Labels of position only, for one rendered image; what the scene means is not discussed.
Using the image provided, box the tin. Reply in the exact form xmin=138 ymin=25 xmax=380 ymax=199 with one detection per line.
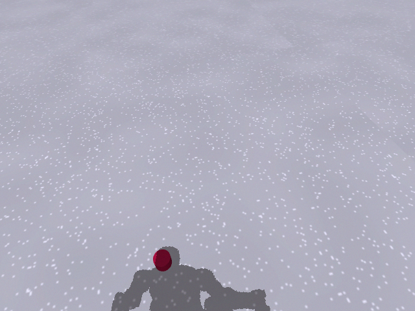
xmin=153 ymin=249 xmax=172 ymax=271

